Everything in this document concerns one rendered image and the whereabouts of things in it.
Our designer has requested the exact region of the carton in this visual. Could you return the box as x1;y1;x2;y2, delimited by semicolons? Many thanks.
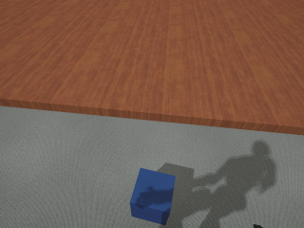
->
130;168;176;225

